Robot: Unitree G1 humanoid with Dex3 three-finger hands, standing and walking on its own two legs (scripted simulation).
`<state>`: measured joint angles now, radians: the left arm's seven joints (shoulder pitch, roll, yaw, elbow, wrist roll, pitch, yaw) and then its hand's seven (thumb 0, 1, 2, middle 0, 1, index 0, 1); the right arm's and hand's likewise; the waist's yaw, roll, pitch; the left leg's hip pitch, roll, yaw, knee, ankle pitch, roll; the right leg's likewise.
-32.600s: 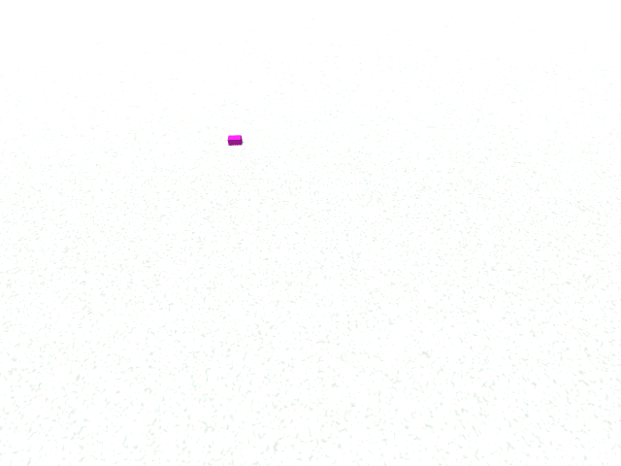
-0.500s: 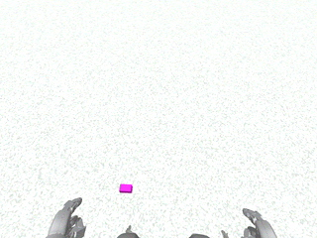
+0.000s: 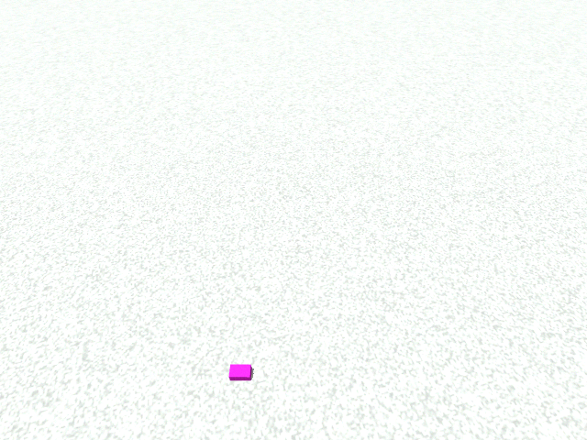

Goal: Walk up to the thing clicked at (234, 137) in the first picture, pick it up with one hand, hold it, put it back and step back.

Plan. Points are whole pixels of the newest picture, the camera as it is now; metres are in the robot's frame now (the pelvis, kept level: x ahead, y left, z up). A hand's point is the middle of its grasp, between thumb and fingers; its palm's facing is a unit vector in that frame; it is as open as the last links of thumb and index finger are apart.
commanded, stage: stand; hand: left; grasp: from above
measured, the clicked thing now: (240, 372) +0.47 +0.21 -0.76
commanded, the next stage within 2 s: step back in 1.86 s
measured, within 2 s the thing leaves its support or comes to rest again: neither
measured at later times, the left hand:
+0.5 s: hand out of the picture +0.05 +0.22 -0.16, palm faces +0.00 -0.94 -0.33, open 7.3 cm
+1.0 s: hand out of the picture +0.07 +0.18 -0.16, palm faces -0.02 -0.97 -0.25, open 7.3 cm
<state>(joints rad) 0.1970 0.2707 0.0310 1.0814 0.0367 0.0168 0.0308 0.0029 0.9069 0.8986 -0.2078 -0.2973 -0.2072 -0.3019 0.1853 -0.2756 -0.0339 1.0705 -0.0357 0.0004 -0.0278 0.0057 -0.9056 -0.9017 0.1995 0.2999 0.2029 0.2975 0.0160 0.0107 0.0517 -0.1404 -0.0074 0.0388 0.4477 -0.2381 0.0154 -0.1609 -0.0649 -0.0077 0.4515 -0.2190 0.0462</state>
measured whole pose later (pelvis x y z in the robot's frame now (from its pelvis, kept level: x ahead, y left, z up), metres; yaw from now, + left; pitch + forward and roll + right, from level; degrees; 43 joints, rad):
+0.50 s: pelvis +0.00 -0.02 +0.00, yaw -1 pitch -4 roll +0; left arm 0.15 0.28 0.03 1.14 0.03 0.00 0.02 0.00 0.91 0.90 -0.21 -0.30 -0.21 -0.30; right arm 0.17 -0.31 -0.03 1.12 -0.03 0.00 -0.01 0.00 -0.91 -0.90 0.20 0.30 0.20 0.30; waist 0.00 0.02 0.06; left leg -0.12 0.02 0.04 0.38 -0.19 -0.01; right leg -0.15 -0.03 -0.01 0.38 -0.18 0.02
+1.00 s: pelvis +0.01 -0.02 +0.00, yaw -2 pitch -3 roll +0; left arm 0.14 0.21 0.01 1.15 0.02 0.01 0.02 0.00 0.91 0.90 -0.21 -0.30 -0.21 -0.30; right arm 0.17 -0.23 0.00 1.15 -0.02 0.01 -0.02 0.00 -0.91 -0.90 0.20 0.30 0.20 0.30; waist -0.01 0.01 0.04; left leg -0.11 0.03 0.06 0.38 -0.22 -0.01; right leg -0.15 -0.03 0.01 0.39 -0.19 0.02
